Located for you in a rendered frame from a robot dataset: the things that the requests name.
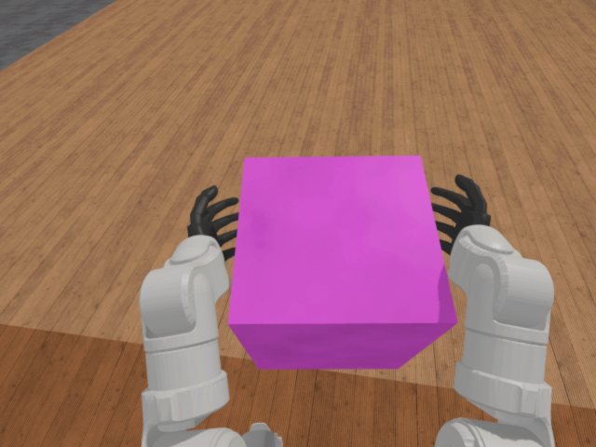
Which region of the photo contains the left robot upper arm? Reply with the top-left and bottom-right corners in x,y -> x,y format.
153,427 -> 247,447

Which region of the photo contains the robot left forearm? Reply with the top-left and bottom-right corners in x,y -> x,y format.
139,235 -> 230,447

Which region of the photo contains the right robot upper arm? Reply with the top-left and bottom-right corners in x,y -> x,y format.
435,417 -> 545,447

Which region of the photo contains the robot left hand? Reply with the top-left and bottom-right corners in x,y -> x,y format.
187,185 -> 239,261

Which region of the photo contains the carton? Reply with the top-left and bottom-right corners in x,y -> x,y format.
228,156 -> 458,370

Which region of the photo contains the robot right hand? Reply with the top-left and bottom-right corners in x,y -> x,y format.
430,174 -> 491,255

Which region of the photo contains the robot left shin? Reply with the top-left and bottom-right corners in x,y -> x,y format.
250,423 -> 271,431

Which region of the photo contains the robot right forearm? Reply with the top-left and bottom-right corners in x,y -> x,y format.
448,224 -> 555,447

